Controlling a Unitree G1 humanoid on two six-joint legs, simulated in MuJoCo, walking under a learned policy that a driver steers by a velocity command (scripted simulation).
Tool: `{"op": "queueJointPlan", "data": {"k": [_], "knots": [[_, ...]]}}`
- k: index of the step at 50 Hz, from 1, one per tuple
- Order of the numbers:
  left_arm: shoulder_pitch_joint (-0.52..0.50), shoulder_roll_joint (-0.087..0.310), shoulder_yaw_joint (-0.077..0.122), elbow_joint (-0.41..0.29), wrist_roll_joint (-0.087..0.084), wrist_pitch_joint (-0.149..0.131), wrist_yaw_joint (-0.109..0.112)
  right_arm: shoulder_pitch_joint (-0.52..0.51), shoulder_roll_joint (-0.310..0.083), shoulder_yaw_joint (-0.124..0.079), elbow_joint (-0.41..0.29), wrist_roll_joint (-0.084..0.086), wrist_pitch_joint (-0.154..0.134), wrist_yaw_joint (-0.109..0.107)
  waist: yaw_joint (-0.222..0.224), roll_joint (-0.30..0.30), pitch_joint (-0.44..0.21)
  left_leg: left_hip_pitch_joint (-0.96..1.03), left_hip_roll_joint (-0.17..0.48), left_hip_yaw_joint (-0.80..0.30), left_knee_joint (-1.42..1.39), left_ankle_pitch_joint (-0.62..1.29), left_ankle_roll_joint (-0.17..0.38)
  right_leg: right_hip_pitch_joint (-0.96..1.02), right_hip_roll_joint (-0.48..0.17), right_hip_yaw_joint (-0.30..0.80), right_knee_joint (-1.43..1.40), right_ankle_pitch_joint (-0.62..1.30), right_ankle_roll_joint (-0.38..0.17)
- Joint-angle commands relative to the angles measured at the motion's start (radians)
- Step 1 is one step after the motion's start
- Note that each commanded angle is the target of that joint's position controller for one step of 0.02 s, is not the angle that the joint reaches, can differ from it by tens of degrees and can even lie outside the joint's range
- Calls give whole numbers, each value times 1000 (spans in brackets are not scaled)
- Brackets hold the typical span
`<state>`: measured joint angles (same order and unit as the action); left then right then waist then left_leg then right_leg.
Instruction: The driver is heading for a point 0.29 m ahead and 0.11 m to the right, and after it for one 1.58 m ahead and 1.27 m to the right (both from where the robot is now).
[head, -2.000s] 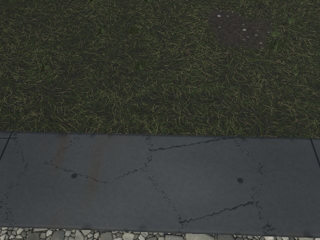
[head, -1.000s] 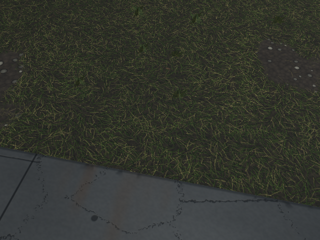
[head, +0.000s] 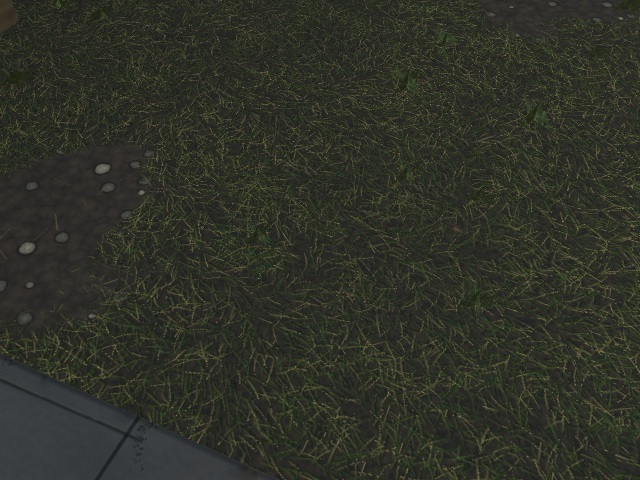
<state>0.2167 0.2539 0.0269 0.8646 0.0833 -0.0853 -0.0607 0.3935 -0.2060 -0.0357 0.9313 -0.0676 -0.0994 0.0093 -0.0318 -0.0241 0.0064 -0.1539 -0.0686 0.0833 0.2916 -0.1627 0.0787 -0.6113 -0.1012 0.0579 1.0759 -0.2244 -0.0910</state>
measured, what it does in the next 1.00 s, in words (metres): goes down, turning right: right foot, then left foot 0.17 m lower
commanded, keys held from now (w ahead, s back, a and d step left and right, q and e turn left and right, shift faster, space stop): w+e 1.00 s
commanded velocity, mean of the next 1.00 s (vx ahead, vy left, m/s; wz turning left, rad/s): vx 0.50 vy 0.00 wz -0.50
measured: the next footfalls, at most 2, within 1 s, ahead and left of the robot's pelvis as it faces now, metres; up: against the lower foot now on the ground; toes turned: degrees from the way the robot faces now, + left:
right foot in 0.30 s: +0.28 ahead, -0.15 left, +0.00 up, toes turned -10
left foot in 0.80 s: +0.67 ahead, -0.01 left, -0.17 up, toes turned -26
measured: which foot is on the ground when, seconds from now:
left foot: down 0.00-0.32, up 0.34-0.78, down 0.80-1.00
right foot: up 0.00-0.28, down 0.30-0.80, up 0.82-1.00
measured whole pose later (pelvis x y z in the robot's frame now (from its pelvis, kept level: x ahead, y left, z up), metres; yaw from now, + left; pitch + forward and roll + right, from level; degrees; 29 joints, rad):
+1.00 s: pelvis +0.59 -0.09 -0.18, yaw -33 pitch +0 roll +2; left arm 0.27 0.23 0.05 0.77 -0.04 -0.01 0.05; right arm 0.40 -0.20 -0.03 0.98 -0.01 -0.07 -0.01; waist 0.02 -0.05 -0.01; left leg -0.22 0.01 0.13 0.52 -0.30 0.01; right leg -0.85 -0.04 0.04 1.59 -0.23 0.00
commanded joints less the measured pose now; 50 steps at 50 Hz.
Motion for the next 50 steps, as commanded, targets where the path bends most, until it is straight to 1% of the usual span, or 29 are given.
{"op": "queueJointPlan", "data": {"k": [1, 6, 8, 12, 13, 14, 15, 16, 17, 18, 19, 20, 23, 26, 28, 29, 32, 35, 37, 38, 39, 40, 41, 42, 43, 44, 45, 47, 50], "knots": [[16, -3, -11, -32, -10, 9, -17, -22, -52, 4, -53, -36, -37, 5, 33, 67, 27, -43, 292, -134, -216, 174, 179, -90, -38, 9, -103, 211, 18], [-127, 5, -1, -85, -12, 22, -32, 88, -81, 17, -3, -41, -22, 41, 8, 88, 40, -45, 271, 15, -171, 369, 150, -9, 20, -54, -295, 396, 45], [-66, 11, 4, -80, 2, 16, -38, 108, -98, 19, 10, -73, -20, 41, 43, 101, 40, -10, 316, 9, -96, 386, 140, 9, 20, -21, -118, 421, 35], [-230, 60, 30, -143, -20, -4, -16, 155, -132, 12, 11, -17, -22, 17, -4, 108, 60, 140, 295, 71, -10, 631, 105, 71, 112, -180, -301, 80, 14], [-77, 59, 35, -117, -25, -11, -12, 80, -170, 5, -8, -60, -17, 17, 88, 150, 43, 75, 330, 83, 98, 861, 68, 226, 116, -137, -165, 109, -3], [-21, 113, 58, -101, -56, -27, -11, 21, -225, -17, -31, -25, -20, 14, 122, 89, 31, 63, 291, 138, 217, 919, 58, 309, 179, -189, -356, 34, -9], [82, 153, 76, -72, -63, -49, -2, 53, -252, -23, -19, -30, -22, 18, 134, 72, -10, 3, 263, 139, 415, 896, 35, 494, 226, -201, -413, 119, -42], [233, 207, 95, -41, -46, -54, 34, 207, -118, 15, 20, -60, -20, 33, 109, -72, -206, -249, 233, 87, 750, 501, -65, 880, 90, 75, -338, 564, -233], [433, 202, 79, 7, -33, -40, 45, 245, -50, 44, -11, -53, -30, 64, 162, -167, -449, -524, 34, 3, 1157, -493, -177, 1222, -178, 578, -498, 646, -504], [556, 197, 93, 80, -16, -62, 43, -88, -80, 34, -127, 16, -40, 78, 297, -63, -194, -847, 12, -200, 1253, -448, -154, 1151, -182, 686, -639, 404, -398], [457, 182, 97, 73, -39, -81, 40, -261, -113, 27, -195, 38, -41, 58, 281, -35, 5, -943, 89, -246, 1246, -403, -158, 949, -185, 580, -630, 346, -325], [304, 114, 71, 52, -39, -77, 30, -230, -149, 21, -192, 14, -28, 34, 183, 59, -31, -803, 118, -249, 1164, -319, -131, 736, -165, 513, -639, 315, -315], [31, -2, 13, -23, -30, -66, -3, -101, -53, 51, -160, -39, 23, -2, -17, -8, 46, -481, 171, -203, 941, -256, -95, 174, -67, 361, -756, 181, -281], [48, 116, 40, -33, -21, -67, 12, -158, -24, 73, -211, -15, 36, 18, -4, 29, -9, -239, 131, -50, 667, -62, -122, -38, 91, 157, -706, 184, -192], [61, 131, 37, -57, 10, -62, 20, -66, -39, 75, -203, -39, 25, 50, -27, 6, -26, -77, 101, -12, 810, 164, -101, -178, 133, 142, -579, 100, -166], [183, 68, 21, -20, 15, -72, 46, -194, -68, 75, -238, -40, 17, 60, 81, 17, 0, -427, 159, -213, 665, 382, -107, 134, 102, 265, -505, -78, -174], [502, -22, -4, 62, -37, -68, 81, -440, -81, 78, -270, -48, 15, 46, 274, 12, 47, -934, 190, -253, 258, 521, -123, 653, 65, 405, -205, -229, -167], [351, 113, -3, 12, 7, -27, -4, -399, -48, 90, -302, -15, 37, 56, 152, -41, 85, -133, 130, -71, 316, 618, -103, -140, 124, 379, -306, -418, -174], [294, 134, -2, -27, -19, -35, -17, -244, -110, 67, -259, -20, 42, 45, 48, 11, 131, 26, 136, -63, 240, 511, -115, -163, 136, 427, -190, -477, -153], [270, 79, 26, -8, -173, 3, 68, -262, -164, -7, -261, 156, 13, 0, 53, -17, 74, -43, 160, -246, 16, 473, -55, 111, 139, 421, -92, -203, -95], [276, 80, 13, 17, -148, 26, 96, -115, -199, -23, -215, 173, 0, -16, -19, 13, 20, 8, 218, -208, -77, 607, -50, 239, 157, 344, 176, -170, -36], [324, 12, 5, 48, -120, 26, 93, 74, -189, -32, -143, 131, -5, -14, -54, 43, -114, 295, 269, -211, 76, 719, -48, 88, 209, 271, 449, -389, -3], [496, -88, -8, 83, -137, 22, 81, 205, -193, -27, -98, 71, -4, -1, -29, 213, -264, 688, 382, -240, 443, 1038, -3, -273, 273, 232, 894, -766, 33], [506, -42, -13, 18, -164, 16, 89, 222, -207, -41, -96, 78, 10, 16, -33, 288, -322, 727, 487, -422, 399, 833, 56, -455, 201, 172, 1026, -611, 72], [407, -28, -13, -55, -172, 14, 103, 224, -250, -62, -59, 101, 26, 22, -36, 310, -289, 640, 563, -577, 227, 262, 158, -587, 154, 75, 1086, -495, 97], [190, 12, 3, -119, -173, 28, 126, 158, -129, -35, -49, 84, 37, 9, -54, 124, -150, 435, 508, -595, 10, -299, 141, -631, 105, -2, 1067, -304, 80], [117, 19, 7, -172, -176, 36, 134, 49, -160, -35, -56, 76, 30, -10, -3, 200, -46, 233, 561, -668, -73, -381, 194, -604, 57, -10, 1082, -201, 87], [59, 17, 24, -168, -140, 69, 122, -113, -23, 9, -53, 80, -4, -14, 74, 115, 165, -117, 477, -445, -81, -250, 81, -473, -15, 128, 716, -54, 58], [38, -5, 39, -193, -93, 60, 104, -159, -113, -8, -64, 26, -9, -37, 91, 157, 121, -345, 287, -58, -101, 86, 42, -130, 18, 29, 155, 209, 112]]}}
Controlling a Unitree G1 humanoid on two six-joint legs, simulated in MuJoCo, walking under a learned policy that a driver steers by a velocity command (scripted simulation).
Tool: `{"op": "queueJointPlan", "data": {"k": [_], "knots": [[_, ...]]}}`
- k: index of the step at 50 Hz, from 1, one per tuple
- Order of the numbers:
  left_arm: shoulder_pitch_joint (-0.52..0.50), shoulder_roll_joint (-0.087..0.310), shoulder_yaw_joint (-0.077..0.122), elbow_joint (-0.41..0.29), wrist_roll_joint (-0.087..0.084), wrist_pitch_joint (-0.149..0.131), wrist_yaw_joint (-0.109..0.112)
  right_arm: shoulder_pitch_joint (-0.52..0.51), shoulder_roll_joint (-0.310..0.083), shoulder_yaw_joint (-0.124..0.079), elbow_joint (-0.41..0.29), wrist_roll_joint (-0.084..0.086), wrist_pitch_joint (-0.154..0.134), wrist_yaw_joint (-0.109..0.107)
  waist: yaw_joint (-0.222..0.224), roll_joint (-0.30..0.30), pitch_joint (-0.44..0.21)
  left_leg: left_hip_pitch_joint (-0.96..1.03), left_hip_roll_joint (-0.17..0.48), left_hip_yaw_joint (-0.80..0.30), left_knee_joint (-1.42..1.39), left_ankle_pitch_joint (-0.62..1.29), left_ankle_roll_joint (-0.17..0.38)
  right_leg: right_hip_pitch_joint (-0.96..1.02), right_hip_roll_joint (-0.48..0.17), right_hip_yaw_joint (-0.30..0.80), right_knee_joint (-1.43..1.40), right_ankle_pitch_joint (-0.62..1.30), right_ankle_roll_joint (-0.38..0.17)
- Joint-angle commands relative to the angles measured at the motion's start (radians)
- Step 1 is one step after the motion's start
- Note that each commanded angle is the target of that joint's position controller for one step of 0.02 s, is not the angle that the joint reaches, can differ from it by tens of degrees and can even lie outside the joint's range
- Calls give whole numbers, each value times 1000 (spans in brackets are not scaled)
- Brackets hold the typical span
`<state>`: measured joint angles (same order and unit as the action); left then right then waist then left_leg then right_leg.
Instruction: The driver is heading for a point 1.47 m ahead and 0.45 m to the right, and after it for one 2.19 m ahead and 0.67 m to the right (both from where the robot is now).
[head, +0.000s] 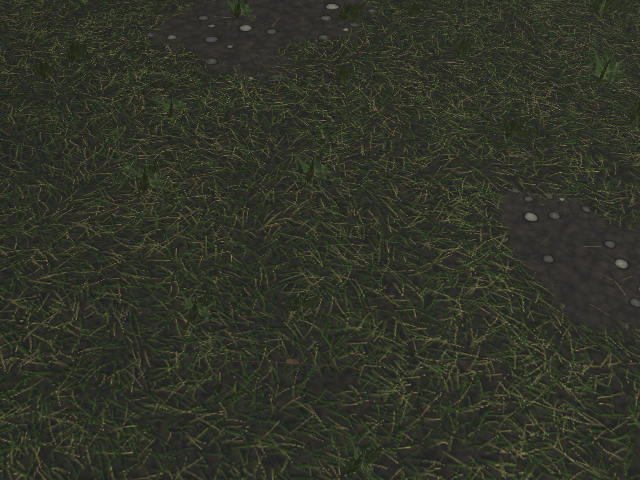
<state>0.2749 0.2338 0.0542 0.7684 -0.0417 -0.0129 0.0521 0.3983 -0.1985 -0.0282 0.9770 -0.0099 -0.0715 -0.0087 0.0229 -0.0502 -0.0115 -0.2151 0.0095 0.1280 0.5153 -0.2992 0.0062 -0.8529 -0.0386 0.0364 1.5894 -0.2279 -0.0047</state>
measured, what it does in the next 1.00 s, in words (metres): walks ahead, turning right: right foot, then left foot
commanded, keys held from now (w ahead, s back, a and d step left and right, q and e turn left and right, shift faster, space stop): w+e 0.44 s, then e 0.20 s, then no key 0.36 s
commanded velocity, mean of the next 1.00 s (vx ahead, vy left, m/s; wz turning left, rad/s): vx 0.33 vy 0.00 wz -0.49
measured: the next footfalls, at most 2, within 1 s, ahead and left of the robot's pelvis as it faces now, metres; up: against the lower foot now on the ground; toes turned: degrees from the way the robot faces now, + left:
right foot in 0.28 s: +0.30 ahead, -0.15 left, +0.00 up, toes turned -12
left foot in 0.70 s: +0.58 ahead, -0.07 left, +0.00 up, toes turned -28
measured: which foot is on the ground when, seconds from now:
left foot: down 0.00-0.28, up 0.30-0.68, down 0.70-1.00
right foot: up 0.00-0.26, down 0.28-0.72, up 0.74-1.00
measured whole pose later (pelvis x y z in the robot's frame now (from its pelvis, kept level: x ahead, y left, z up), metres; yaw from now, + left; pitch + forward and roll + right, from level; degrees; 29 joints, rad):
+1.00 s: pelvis +0.44 -0.10 +0.00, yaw -29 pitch +1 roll +0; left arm 0.16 0.25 0.06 0.70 0.00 0.04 0.04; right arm 0.13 -0.21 -0.04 0.75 -0.01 -0.01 0.00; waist -0.02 -0.01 0.05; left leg -0.38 -0.04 0.00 0.45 -0.10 0.04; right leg -0.40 -0.02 0.08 0.75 -0.37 0.05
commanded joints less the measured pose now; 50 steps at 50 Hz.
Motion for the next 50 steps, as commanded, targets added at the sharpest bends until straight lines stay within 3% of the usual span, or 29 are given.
{"op": "queueJointPlan", "data": {"k": [1, 3, 5, 9, 11, 12, 13, 14, 15, 16, 17, 18, 19, 20, 23, 25, 27, 31, 34, 35, 36, 37, 38, 39, 40, 41, 43, 46, 50], "knots": [[-43, 4, 9, -102, 29, -17, -20, -121, -145, -21, -98, -32, -39, -30, 24, 169, 93, -226, 214, -94, -315, 290, 130, 145, -48, 46, -468, 276, 30], [-124, -31, -4, -141, 17, -16, -46, -63, -184, -40, -80, -1, -29, -42, -9, 143, 50, -65, 257, -103, -321, 351, 142, 130, -42, 36, -661, 336, 9], [-220, -25, -6, -186, 17, -14, -69, -27, -202, -55, -72, 23, -12, -48, -46, 93, 59, 91, 301, -104, -311, 350, 141, 68, -38, 20, -757, 293, -22], [-359, 1, 2, -243, 12, -18, -104, 22, -205, -72, -66, 22, 11, -33, -94, 69, 102, 243, 311, -39, -269, 385, 109, 52, -23, -43, -875, 174, -70], [-360, 31, 13, -257, 13, -15, -110, 9, -237, -86, -81, 25, 23, -26, -73, 103, 71, 251, 295, 23, -166, 686, 92, 186, 34, -117, -907, 24, -102], [-308, 59, 27, -251, 16, -14, -110, 7, -257, -92, -88, 27, 26, -25, -37, 132, 19, 250, 283, 54, -49, 906, 83, 312, 83, -157, -920, -29, -121], [-155, 110, 56, -212, 16, -14, -104, -8, -268, -93, -97, 32, 28, -27, 48, 124, -61, 185, 259, 89, 151, 1031, 61, 543, 131, -176, -991, 39, -155], [56, 204, 98, -158, 16, -7, -81, -34, -257, -87, -123, 19, 18, -29, 145, 76, -171, -91, 219, 93, 463, 828, 9, 923, 57, -7, -1009, 146, -222], [75, 346, 115, -152, 9, -15, -71, 29, -109, -34, -199, -18, -23, -2, 47, -192, -298, -568, 18, 0, 868, -230, -49, 1303, -245, 608, -1109, 46, -420], [212, 290, 98, -152, 32, -15, -60, -100, -192, -49, -219, 20, -79, 19, 148, -115, -433, -698, -7, -228, 966, -273, -27, 1389, -296, 802, -1246, -19, -446], [163, 239, 83, -125, 43, -21, -57, -175, -212, -61, -241, 55, -93, 21, 133, -87, -283, -795, 34, -222, 933, -180, -14, 1307, -269, 643, -1250, 87, -397], [56, 199, 70, -143, 27, -26, -55, -189, -198, -55, -246, 37, -93, 10, 71, 17, -186, -728, 74, -217, 826, -90, -12, 1115, -216, 509, -1249, 197, -352], [-51, 169, 61, -162, 23, -31, -58, -183, -200, -63, -233, 14, -81, -1, 7, 58, -121, -620, 102, -206, 736, -39, -21, 920, -172, 410, -1263, 290, -315], [-109, 150, 54, -179, 30, -36, -59, -156, -207, -71, -232, 8, -61, -5, -42, 49, -92, -521, 122, -210, 684, -13, -29, 788, -137, 355, -1297, 332, -301], [-116, 159, 58, -166, 29, -50, -54, -172, -175, -74, -260, -4, -24, -7, -76, 38, -56, -428, 101, -181, 555, 40, -60, 614, -100, 280, -1331, 478, -305], [-87, 178, 66, -144, 26, -44, -36, -263, -145, -63, -293, -13, -25, -14, -57, 27, -30, -401, 58, -160, 384, 142, -73, 558, -48, 201, -1296, 622, -271], [-44, 181, 72, -122, 20, -23, -22, -343, -107, -46, -312, -12, -28, -6, -20, -2, -44, -316, -3, -138, 200, 289, -65, 522, 8, 157, -1244, 644, -219], [16, 179, 75, -97, 11, 5, -12, -426, -142, -53, -346, 12, -18, 13, 10, -40, -82, -238, -62, -181, 39, 371, -52, 579, -10, 271, -1162, 481, -165], [-21, 151, 69, -113, 13, 3, -4, -359, -188, -68, -335, 0, -27, 15, -32, -68, -100, -175, -40, -212, -64, 345, -8, 683, -20, 349, -1040, 433, -138], [-37, 129, 61, -124, 16, -2, -6, -306, -200, -72, -326, -12, -36, 11, -64, -51, -131, -61, -7, -204, -130, 480, 23, 673, 28, 318, -932, 429, -106], [-30, 74, 42, -149, 35, -9, -9, -221, -244, -76, -326, -34, -39, 5, -88, 67, -254, 199, 172, -347, -66, 844, 93, 547, 102, 247, -678, 146, -60], [195, 56, 29, -127, 22, -11, -16, -185, -254, -75, -309, -44, -29, 9, -5, 341, -407, 489, 432, -679, -31, 1055, 329, 308, 231, 221, -414, -518, -2], [243, 172, 44, -93, 24, -5, -23, -214, -218, -74, -325, -3, -15, 13, -2, 265, -442, 449, 456, -788, -74, 708, 352, 261, 144, 230, -288, -476, 22], [117, 220, 59, -98, 18, 15, -19, -258, -159, -56, -348, 2, -3, 11, -44, 179, -315, 352, 376, -672, -99, 526, 310, 219, 115, 188, -236, -395, 49], [42, 206, 58, -107, 21, 37, -7, -292, -135, -42, -347, -7, 14, 9, -43, 115, -222, 233, 314, -586, -131, 396, 267, 206, 95, 144, -250, -335, 63], [6, 191, 57, -118, 31, 54, 0, -323, -118, -32, -345, -5, 27, 6, -33, 107, -139, 111, 273, -531, -165, 327, 248, 223, 79, 127, -290, -303, 71], [17, 120, 40, -118, 30, 64, -5, -359, -127, -31, -332, -18, 39, 8, 8, 154, -65, -64, 178, -404, -216, 300, 202, 349, 58, 67, -464, -260, 67], [10, 59, 17, -108, 42, 44, -5, -355, -138, -39, -314, -10, 39, 11, 1, 193, -116, -64, 156, -327, -208, 417, 211, 486, 36, 20, -726, -225, 67], [-6, 87, 23, -89, 40, 42, -17, -328, -158, -42, -298, 5, 52, 8, 1, 197, -125, -70, 173, -345, -198, 175, 208, 620, 39, -3, -983, -30, 38]]}}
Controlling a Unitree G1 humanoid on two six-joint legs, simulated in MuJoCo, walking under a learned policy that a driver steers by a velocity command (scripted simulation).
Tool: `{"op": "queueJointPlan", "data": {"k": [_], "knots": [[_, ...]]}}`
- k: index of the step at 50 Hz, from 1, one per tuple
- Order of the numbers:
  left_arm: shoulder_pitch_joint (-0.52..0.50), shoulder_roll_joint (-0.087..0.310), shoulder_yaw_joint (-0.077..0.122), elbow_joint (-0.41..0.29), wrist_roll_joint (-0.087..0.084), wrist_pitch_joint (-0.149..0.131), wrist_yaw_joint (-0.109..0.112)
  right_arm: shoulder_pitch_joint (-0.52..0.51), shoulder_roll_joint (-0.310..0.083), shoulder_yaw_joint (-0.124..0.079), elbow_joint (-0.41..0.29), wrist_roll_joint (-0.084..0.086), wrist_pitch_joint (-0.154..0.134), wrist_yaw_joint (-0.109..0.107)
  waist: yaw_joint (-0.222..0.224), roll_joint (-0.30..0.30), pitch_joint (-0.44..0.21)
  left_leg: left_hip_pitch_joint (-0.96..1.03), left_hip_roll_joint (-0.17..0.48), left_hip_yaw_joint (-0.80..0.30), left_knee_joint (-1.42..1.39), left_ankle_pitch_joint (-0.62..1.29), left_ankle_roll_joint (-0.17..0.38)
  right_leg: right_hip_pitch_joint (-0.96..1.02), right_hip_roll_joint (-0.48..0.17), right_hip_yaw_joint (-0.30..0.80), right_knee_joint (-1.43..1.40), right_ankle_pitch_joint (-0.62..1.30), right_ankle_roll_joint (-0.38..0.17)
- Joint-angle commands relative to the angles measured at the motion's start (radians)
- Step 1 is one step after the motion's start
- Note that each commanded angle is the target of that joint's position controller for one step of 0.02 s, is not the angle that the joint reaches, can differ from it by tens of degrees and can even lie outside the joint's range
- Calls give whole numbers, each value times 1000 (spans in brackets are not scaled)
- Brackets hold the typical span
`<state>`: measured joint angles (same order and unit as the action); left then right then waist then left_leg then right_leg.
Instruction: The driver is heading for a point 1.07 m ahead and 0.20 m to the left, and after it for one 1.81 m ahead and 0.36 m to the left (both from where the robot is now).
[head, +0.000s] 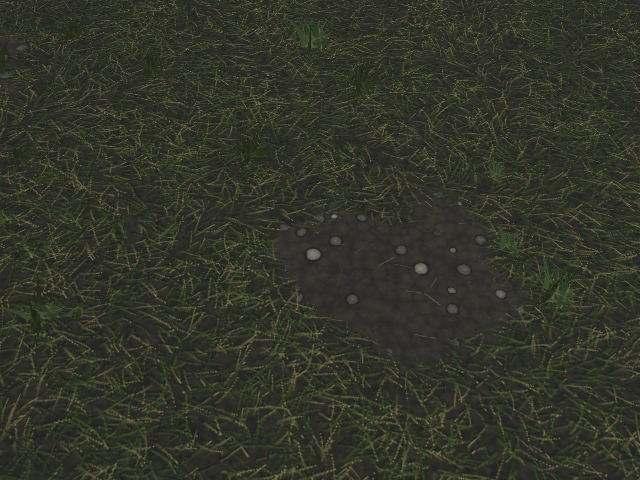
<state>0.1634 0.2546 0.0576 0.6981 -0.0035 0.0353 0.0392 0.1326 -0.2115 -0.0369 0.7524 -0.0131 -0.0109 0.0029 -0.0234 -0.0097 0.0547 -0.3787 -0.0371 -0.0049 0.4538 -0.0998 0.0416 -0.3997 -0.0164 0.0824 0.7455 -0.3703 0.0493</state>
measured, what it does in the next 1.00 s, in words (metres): walks ahead: right foot, then right foot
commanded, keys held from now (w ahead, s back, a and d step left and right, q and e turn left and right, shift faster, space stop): no key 0.08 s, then w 0.78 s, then w+q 0.14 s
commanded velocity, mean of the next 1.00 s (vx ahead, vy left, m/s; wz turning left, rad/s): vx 0.36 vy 0.00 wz -0.01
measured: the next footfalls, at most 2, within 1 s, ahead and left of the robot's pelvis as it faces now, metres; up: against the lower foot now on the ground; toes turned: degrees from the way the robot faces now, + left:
right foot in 0.06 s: +0.06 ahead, -0.15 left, +0.00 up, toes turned +2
right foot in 0.78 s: +0.44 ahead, -0.15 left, +0.00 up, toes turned -1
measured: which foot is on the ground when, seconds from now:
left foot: down 0.00-0.78, up 0.80-1.00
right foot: up 0.00-0.04, down 0.06-0.34, up 0.36-0.76, down 0.78-1.00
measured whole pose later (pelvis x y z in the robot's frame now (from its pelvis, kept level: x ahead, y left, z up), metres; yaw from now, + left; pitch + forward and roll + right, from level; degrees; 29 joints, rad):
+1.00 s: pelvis +0.37 -0.08 +0.01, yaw +2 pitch +0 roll -1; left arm 0.26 0.25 0.06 0.81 0.01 -0.10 -0.03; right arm 0.24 -0.30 -0.06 0.81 0.03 -0.06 0.00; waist 0.01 0.05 0.03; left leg -0.58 0.10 -0.06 1.12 -0.24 0.03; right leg -0.21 0.06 -0.08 0.34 -0.14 -0.08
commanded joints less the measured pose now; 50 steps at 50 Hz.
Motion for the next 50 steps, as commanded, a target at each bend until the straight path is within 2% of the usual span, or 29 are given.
{"op": "queueJointPlan", "data": {"k": [1, 2, 3, 4, 5, 6, 9, 11, 13, 16, 17, 18, 19, 20, 22, 25, 29, 32, 35, 37, 39, 40, 41, 42, 43, 44, 45, 47, 50], "knots": [[104, 62, 20, -12, 6, -6, -9, -61, -136, -29, -71, 12, -5, -4, 55, 150, -170, 54, 206, -207, -137, -119, 149, 218, 25, -63, -219, 163, -35], [85, 68, 19, -20, 18, -6, -12, -34, -119, -21, -60, 13, -6, -2, 52, 133, -153, 15, 186, -203, -137, -220, 105, 258, 12, -45, -268, 186, -56], [72, 98, 22, -37, 32, -8, -11, -16, -101, -13, -54, 5, -10, 1, 44, 83, -147, -36, 161, -178, -103, -310, 49, 303, -62, 35, -287, 222, -89], [40, 158, 36, -34, 29, -6, -7, 21, -100, -14, -61, -3, -16, 6, -15, -59, -115, -40, 79, -86, -69, -329, 0, 223, -103, 85, -289, 127, -134], [58, 93, 26, -18, 25, -12, -12, -10, -99, -12, -56, -11, -18, 4, 13, -92, -121, 58, 43, -25, -15, -297, -37, 112, -86, 85, -348, -151, -147], [67, 82, 20, -13, 27, -19, -13, -28, -106, -17, -57, -4, -17, -1, 23, -113, -85, 74, 16, 6, 48, -306, -48, 53, -79, 103, -403, -302, -146], [83, 165, 44, -8, 8, -47, -10, -16, -123, -32, -49, 19, -29, -5, 46, -210, 11, -47, -10, 59, 267, -295, -29, 65, -198, 282, -519, -405, -214], [106, 148, 40, 6, -6, -67, -7, -17, -121, -37, -54, 35, -53, 6, 51, -206, 38, -130, 36, 22, 313, -327, 11, 133, -244, 340, -520, -316, -252], [100, 137, 37, 11, -19, -76, -12, -14, -102, -33, -52, 46, -76, 21, 40, -175, 38, -103, 48, 27, 211, -351, 46, 174, -232, 311, -497, -221, -247], [42, 119, 31, 7, -20, -77, -22, 132, -114, -46, 21, 32, -83, 30, -37, -121, -32, 249, 16, 47, 37, -142, 47, 52, -138, 182, -391, -57, -195], [12, 68, 16, -10, -13, -82, -25, 228, -155, -57, 44, 30, -82, 25, -69, -23, -58, 358, 114, -91, -28, -166, 73, -30, -76, 100, -217, -2, -152], [6, 27, 8, -51, -19, -99, -23, 302, -260, -82, 57, 28, -80, 27, -70, 254, -69, 487, 290, -429, -165, -315, 179, -238, 52, -66, 59, -24, -80], [-32, 95, 23, -67, -26, -116, -20, 341, -256, -81, 56, 19, -84, 31, -104, 286, -36, 520, 423, -673, -257, -341, 284, -409, 46, -19, 275, -198, -66], [-19, 123, 34, -59, -38, -127, -25, 297, -216, -66, 47, 15, -88, 24, -68, 179, -1, 519, 422, -627, -237, -335, 275, -480, -9, 26, 388, -155, -84], [-17, 96, 29, -40, -27, -134, -33, 237, -193, -56, 27, 16, -90, 19, -39, 91, 2, 503, 352, -464, -248, -264, 215, -512, -64, 6, 391, 12, -107], [-46, 67, 24, -38, -12, -131, -48, 231, -164, -41, 31, 17, -77, 13, -30, 96, -8, 432, 273, -266, -284, 23, 170, -423, -88, -42, 259, 142, -85], [-158, 16, -1, -73, -11, -131, -62, 254, -203, -47, 47, 24, -64, -3, -55, 93, 0, 343, 216, -114, -300, 141, 151, -290, -51, -96, -32, 324, -45], [-223, 37, -2, -94, -22, -132, -76, 288, -225, -52, 64, 32, -62, -4, -72, 109, 22, 304, 241, -102, -315, 96, 152, -196, -27, -105, -147, 410, -44], [-245, 73, 6, -110, -23, -134, -86, 287, -229, -57, 81, 43, -59, -5, -48, 107, 44, 370, 289, -106, -290, 144, 134, -186, -28, -82, -208, 382, -87], [-181, 109, 21, -96, -18, -136, -85, 271, -248, -65, 83, 42, -53, -8, 2, 116, -5, 414, 291, -85, -196, 369, 111, -77, 2, -103, -228, 329, -122], [91, 178, 59, -15, -13, -129, -68, 257, -228, -56, 77, 33, -44, -14, 138, 98, -179, 314, 215, -15, 137, 547, 61, 305, 22, -118, -221, 315, -177], [269, 258, 76, 16, -2, -121, -54, 279, -162, -30, 50, 1, -43, -17, 180, -79, -337, 86, 139, 27, 495, 165, 23, 606, -201, 150, -202, 291, -241], [273, 293, 72, 29, 5, -126, -68, 412, -60, -2, 45, 27, -63, -9, 91, -335, -462, -230, -29, -68, 779, -479, -16, 817, -378, 655, -401, -34, -386], [225, 194, 49, 19, -8, -129, -69, 316, -181, -29, 48, 51, -80, -4, 126, -202, -341, -349, 30, -137, 869, -453, -5, 730, -345, 651, -480, -180, -340], [151, 160, 35, 14, -13, -131, -67, 208, -220, -40, 16, 63, -90, -1, 114, -136, -197, -388, 78, -103, 851, -348, 10, 586, -313, 494, -493, -123, -299], [84, 144, 27, 8, -4, -133, -67, 173, -203, -37, 14, 55, -92, -6, 77, -41, -137, -341, 127, -86, 806, -254, 9, 447, -281, 376, -508, 13, -278], [43, 119, 22, 8, 6, -137, -69, 168, -191, -41, 17, 39, -86, -9, 46, -36, -99, -299, 157, -88, 755, -197, 4, 350, -243, 286, -532, 112, -267], [18, 97, 19, 22, 16, -154, -68, 219, -161, -41, 37, 43, -60, -7, 4, -78, -100, -212, 186, -101, 722, -144, -5, 256, -213, 181, -588, 183, -262], [36, 120, 27, 60, 18, -168, -60, 180, -143, -42, 27, 44, -33, -12, 1, -51, -42, -269, 180, -127, 659, -69, -29, 203, -214, 68, -642, 254, -266]]}}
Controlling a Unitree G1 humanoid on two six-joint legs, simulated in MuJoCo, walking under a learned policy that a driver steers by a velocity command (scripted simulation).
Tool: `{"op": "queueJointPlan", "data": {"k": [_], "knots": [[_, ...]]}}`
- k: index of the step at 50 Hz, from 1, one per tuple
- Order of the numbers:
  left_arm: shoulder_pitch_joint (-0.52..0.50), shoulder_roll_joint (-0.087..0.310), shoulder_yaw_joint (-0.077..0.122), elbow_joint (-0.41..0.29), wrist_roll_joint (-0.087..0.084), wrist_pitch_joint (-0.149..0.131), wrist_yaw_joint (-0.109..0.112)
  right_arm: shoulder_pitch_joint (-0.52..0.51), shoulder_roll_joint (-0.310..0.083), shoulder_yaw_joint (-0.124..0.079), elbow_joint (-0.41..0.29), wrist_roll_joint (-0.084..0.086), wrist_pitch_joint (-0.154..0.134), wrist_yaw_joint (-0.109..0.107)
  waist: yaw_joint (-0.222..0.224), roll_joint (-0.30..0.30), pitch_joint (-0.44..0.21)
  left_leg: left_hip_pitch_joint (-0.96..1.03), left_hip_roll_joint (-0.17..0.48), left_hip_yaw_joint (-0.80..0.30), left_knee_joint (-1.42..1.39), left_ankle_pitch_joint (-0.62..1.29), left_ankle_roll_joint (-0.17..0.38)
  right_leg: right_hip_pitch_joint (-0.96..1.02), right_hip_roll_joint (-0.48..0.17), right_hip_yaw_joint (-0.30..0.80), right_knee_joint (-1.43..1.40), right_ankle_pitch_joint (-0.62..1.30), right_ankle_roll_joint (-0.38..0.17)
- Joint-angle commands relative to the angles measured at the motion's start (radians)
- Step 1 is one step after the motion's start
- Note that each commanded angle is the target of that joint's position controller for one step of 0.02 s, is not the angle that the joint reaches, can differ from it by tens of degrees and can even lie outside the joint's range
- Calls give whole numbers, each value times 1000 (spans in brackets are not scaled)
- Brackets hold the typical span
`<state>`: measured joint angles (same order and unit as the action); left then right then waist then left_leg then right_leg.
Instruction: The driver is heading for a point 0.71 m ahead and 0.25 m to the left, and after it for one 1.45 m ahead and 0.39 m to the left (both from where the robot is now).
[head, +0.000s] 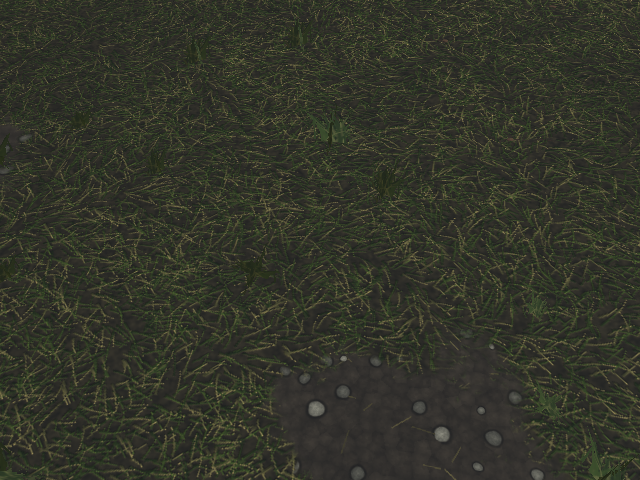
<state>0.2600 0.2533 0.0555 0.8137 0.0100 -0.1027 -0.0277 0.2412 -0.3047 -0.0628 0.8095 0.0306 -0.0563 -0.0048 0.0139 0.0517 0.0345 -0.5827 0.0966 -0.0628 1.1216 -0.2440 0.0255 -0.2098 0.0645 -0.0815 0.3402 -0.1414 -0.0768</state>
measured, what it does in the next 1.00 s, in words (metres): walks ahead, turning left: left foot, then right foot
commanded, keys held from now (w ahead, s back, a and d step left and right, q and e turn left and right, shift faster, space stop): w+q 0.90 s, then q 0.10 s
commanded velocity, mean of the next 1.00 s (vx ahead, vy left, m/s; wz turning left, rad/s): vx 0.49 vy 0.00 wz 0.52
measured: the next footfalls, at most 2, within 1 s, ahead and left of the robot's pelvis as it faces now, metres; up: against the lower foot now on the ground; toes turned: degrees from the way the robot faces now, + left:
left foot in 0.38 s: +0.36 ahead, +0.16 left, +0.00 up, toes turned +14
right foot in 0.84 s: +0.69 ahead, +0.06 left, +0.00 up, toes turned +32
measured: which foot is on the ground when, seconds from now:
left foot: up 0.00-0.36, down 0.38-0.86, up 0.88-1.00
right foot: down 0.00-0.36, up 0.38-0.82, down 0.84-1.00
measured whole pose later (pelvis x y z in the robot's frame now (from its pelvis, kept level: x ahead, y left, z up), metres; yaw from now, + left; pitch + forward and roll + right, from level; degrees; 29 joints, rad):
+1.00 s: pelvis +0.56 +0.11 -0.01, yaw +34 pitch +1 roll -1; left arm 0.18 0.26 0.05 0.73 0.02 -0.10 -0.01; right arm 0.30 -0.31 -0.07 0.67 0.02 -0.01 -0.01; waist 0.00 0.05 0.03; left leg -0.50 0.00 -0.08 1.20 -0.41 -0.01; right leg -0.31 0.02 -0.04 0.47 -0.18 -0.02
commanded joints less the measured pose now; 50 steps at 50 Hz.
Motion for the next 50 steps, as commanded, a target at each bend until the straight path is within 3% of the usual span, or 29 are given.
{"op": "queueJointPlan", "data": {"k": [1, 4, 7, 13, 16, 17, 18, 19, 20, 21, 22, 23, 24, 25, 28, 30, 33, 35, 38, 40, 41, 42, 43, 44, 45, 46, 47, 48, 50], "knots": [[-49, 128, 31, -44, 7, -30, 12, 43, -51, -18, -39, -2, 14, -6, -29, -102, -5, -104, 40, -85, -48, 121, -20, 24, -296, 204, -243, 48, -139], [-36, 136, 29, -26, 5, -25, 23, -9, -50, -21, -52, -8, 6, 2, -14, -93, 6, -140, 15, -87, -192, 286, -29, 70, -278, 106, -246, 125, -114], [-17, 152, 28, -9, 2, -18, 32, -97, -30, -11, -79, -12, -1, 20, 23, -85, 28, -116, 5, -20, -340, 389, -26, 101, -268, 22, -253, 161, -87], [82, 182, 37, 43, -14, 27, 38, -260, -2, 9, -185, -11, -3, 61, 85, -71, 78, -220, -11, 69, -488, 253, 16, 342, -339, -43, -155, 340, -80], [50, 222, 47, 28, -21, 50, 51, -209, -37, -7, -211, -9, 1, 76, 25, -130, 2, -54, -91, 163, -501, 99, 67, 372, -342, -92, 15, 807, -49], [41, 236, 51, 22, -21, 58, 58, -125, -67, -24, -200, -8, 5, 75, -26, -152, -54, 62, -131, 186, -498, 57, 92, 362, -335, -106, 140, 956, -38], [22, 240, 51, 16, -24, 63, 63, 23, -116, -52, -169, -5, 6, 66, -111, -140, -131, 276, -168, 183, -560, 100, 129, 287, -307, -126, 335, 958, -12], [20, 220, 40, -3, -16, 54, 66, 190, -192, -85, -133, -6, 15, 44, -190, -62, -227, 596, -86, 19, -600, 124, 185, 53, -265, -125, 621, 691, 28], [115, 60, -8, -54, 16, 22, 43, 180, -289, -99, -134, -3, 13, 33, -70, 199, -302, 951, 179, -538, -655, 25, 369, -429, -45, -59, 980, -326, 92], [33, 131, -1, -66, -15, -25, 23, 217, -216, -77, -157, -13, 3, 33, -136, 110, -438, 1035, 247, -784, -788, -54, 425, -555, -17, 176, 1109, -438, 81], [-68, 176, 12, -103, -51, -47, 13, 184, -165, -63, -151, -21, -5, 32, -153, 61, -301, 952, 210, -623, -811, 2, 363, -630, -76, 199, 1082, -344, 59], [-92, 163, 5, -114, -44, -58, 15, 118, -138, -55, -159, -15, -9, 31, -107, -28, -201, 795, 164, -490, -815, 92, 323, -604, -121, 188, 986, -258, 49], [-96, 163, 10, -107, -20, -57, 23, 48, -112, -47, -174, -16, -10, 31, -62, -70, -135, 651, 126, -402, -829, 200, 297, -545, -150, 177, 893, -218, 57], [-77, 173, 19, -105, -8, -45, 24, 9, -87, -36, -192, -26, -11, 27, -27, -57, -111, 555, 97, -348, -854, 283, 290, -476, -169, 181, 848, -191, 67], [-54, 142, 16, -116, 6, -10, 26, -2, -107, -41, -197, -19, -14, 16, 9, -39, -74, 405, 65, -272, -896, 392, 295, -421, -173, 151, 719, -150, 120], [-127, 115, 4, -143, 9, -3, 30, 19, -138, -50, -189, -16, -11, 2, -8, -26, -44, 335, 25, -210, -905, 392, 271, -409, -154, 129, 567, -37, 147], [-243, 88, -9, -169, 4, -8, 22, 62, -149, -54, -172, -10, 1, -9, -60, 14, -39, 283, -36, -160, -876, 288, 209, -311, -97, 113, 316, 194, 151], [-294, 101, -6, -187, -10, -13, 15, 103, -154, -55, -157, -8, 6, -10, -85, 30, -43, 298, -22, -202, -859, 217, 191, -269, -70, 121, 241, 250, 148], [-306, 144, 11, -200, -17, -23, 7, 125, -138, -53, -145, -1, 12, -13, -76, 50, -48, 402, 19, -302, -777, 143, 171, -259, -66, 165, 162, 184, 121], [-254, 166, 26, -191, -20, -33, 6, 107, -137, -55, -150, -6, 18, -16, -40, 81, -53, 435, 34, -352, -712, 161, 154, -197, -66, 163, 139, 96, 87], [-174, 181, 38, -171, -16, -37, 10, 93, -117, -48, -157, -8, 20, -15, 5, 82, -84, 423, 2, -341, -641, 204, 131, -85, -65, 146, 101, 92, 61], [-53, 218, 53, -157, 1, -42, 16, 86, -66, -29, -172, -15, 17, -10, 64, 40, -191, 355, -50, -288, -446, 181, 97, 128, -162, 221, 121, 73, 9], [80, 298, 73, -144, 20, -37, 24, 183, 0, -9, -195, -11, 11, -11, 60, -172, -347, 72, -178, -153, -106, -102, 23, 493, -391, 554, 102, -39, -116], [124, 290, 75, -113, -2, -23, 13, 246, -34, -4, -207, 8, 4, -11, 40, -393, -388, -163, -171, -111, 114, -367, -1, 584, -510, 913, -7, -313, -202], [71, 196, 52, -136, -12, -17, 16, 181, -125, -27, -188, 14, 9, -12, 64, -245, -249, -234, -111, -130, 204, -282, -12, 475, -472, 820, -44, -445, -162], [13, 160, 39, -147, -5, -6, 21, 80, -149, -35, -206, 0, 17, -13, 68, -164, -134, -226, -83, -90, 209, -206, -22, 332, -432, 643, -43, -284, -125], [-41, 137, 29, -148, 5, 0, 23, 37, -141, -39, -219, -13, 22, -14, 43, -120, -65, -180, -58, -78, 172, -157, -31, 201, -386, 507, -47, -53, -113], [-73, 115, 21, -145, 9, 1, 24, 33, -131, -45, -224, -18, 30, -13, 13, -132, -38, -134, -36, -74, 132, -142, -36, 125, -350, 400, -48, 153, -103], [-92, 116, 23, -128, 7, -3, 23, 68, -87, -40, -222, -11, 48, -11, -20, -171, -43, -58, -24, -33, 74, -146, -51, 49, -316, 259, -57, 410, -108]]}}
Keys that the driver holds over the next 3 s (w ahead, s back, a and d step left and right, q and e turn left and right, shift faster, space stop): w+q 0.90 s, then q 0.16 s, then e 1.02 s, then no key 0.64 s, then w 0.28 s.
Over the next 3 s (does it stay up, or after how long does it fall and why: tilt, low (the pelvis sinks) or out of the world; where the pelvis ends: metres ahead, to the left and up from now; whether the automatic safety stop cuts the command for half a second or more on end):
stays up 0.73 0.20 -0.01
